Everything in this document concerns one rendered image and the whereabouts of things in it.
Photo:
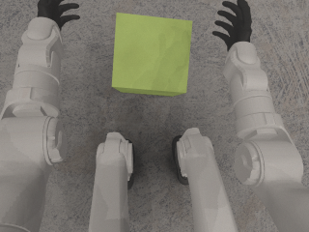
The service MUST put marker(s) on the right robot upper arm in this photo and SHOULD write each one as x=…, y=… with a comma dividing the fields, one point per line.
x=273, y=169

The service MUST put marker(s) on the robot left hand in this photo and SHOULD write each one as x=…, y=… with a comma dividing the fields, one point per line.
x=53, y=10

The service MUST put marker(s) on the right robot shin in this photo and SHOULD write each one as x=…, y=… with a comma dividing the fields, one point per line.
x=195, y=131

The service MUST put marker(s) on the right robot forearm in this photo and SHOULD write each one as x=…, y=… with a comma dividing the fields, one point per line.
x=256, y=118

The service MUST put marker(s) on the carton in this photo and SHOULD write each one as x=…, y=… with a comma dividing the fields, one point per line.
x=151, y=55

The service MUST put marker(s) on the left robot upper arm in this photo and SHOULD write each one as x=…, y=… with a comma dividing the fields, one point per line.
x=29, y=147

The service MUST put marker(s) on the left robot shin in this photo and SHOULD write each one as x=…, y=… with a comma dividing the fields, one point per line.
x=110, y=135

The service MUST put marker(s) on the left robot forearm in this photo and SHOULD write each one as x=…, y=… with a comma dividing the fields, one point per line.
x=37, y=72

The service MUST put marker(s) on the robot shin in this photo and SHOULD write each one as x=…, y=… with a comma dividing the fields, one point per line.
x=195, y=131
x=110, y=135

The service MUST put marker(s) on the robot right hand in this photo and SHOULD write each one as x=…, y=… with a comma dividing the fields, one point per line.
x=241, y=30

